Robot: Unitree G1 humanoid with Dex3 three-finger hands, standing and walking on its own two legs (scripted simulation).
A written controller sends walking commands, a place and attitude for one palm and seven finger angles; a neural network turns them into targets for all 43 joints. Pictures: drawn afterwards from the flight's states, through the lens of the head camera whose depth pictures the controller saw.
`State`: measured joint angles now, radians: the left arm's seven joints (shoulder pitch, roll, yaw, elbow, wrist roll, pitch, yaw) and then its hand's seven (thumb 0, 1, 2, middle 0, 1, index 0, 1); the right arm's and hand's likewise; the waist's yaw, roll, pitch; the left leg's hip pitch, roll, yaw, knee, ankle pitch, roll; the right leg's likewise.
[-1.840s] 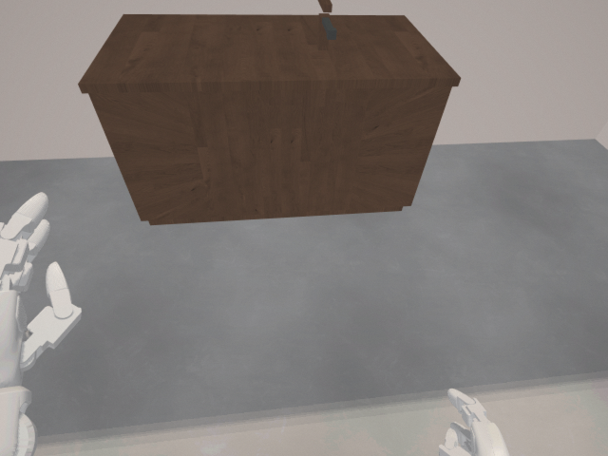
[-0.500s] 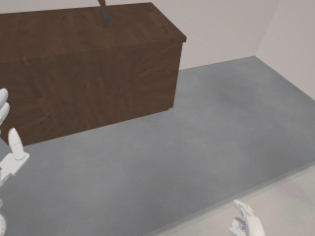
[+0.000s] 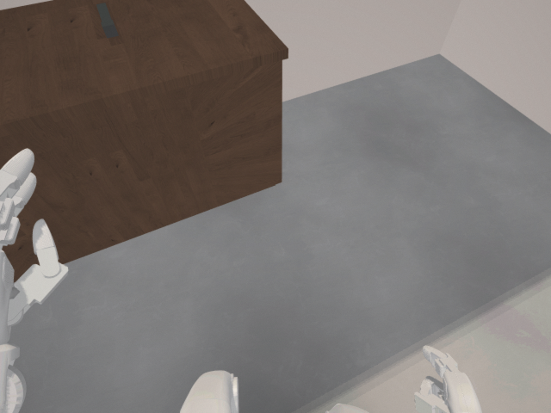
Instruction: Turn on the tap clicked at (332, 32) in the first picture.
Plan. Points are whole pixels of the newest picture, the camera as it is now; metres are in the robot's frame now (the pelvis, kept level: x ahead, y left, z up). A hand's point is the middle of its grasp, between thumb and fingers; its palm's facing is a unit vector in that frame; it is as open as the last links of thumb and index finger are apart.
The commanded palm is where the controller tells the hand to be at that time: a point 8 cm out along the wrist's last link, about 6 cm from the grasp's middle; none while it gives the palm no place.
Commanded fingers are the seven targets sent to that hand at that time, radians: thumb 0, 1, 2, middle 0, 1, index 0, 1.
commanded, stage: walk to a spot facing it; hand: left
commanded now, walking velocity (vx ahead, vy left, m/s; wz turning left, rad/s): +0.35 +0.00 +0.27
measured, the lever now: (109, 29) +0.92 +0.43 +0.06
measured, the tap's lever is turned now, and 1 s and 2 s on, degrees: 0 0 0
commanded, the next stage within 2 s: take the last steps up to it in 0.16 s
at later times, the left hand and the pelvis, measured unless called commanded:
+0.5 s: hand (84, 149) +0.36 +0.23 +0.20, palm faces +0.44 -0.78 -0.45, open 7.4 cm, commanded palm +0.31 +0.28 +0.19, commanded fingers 0.00 0.90 0.90 -0.20 -0.30 -0.20 -0.30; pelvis +0.17 -0.01 +0.01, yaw +3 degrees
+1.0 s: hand (99, 74) +0.50 +0.25 +0.21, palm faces +0.50 -0.77 -0.40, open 7.4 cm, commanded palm +0.43 +0.29 +0.19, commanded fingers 0.00 0.90 0.90 -0.20 -0.30 -0.20 -0.30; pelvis +0.29 -0.01 +0.00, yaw +4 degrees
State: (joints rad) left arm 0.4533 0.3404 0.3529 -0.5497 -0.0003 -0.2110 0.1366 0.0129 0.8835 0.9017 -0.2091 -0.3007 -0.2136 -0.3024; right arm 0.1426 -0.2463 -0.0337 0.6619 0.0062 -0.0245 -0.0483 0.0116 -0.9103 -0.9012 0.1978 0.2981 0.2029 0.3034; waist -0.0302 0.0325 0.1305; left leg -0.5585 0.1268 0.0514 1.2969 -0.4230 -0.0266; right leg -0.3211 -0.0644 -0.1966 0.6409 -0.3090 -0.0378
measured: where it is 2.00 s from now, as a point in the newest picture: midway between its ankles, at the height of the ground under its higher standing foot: (288, 306)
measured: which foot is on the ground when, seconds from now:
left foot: up 0.00-0.16, down 0.18-0.52, up 0.54-0.88, down 0.90-1.00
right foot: down 0.00-0.20, up 0.22-0.50, down 0.52-0.90, up 0.92-1.00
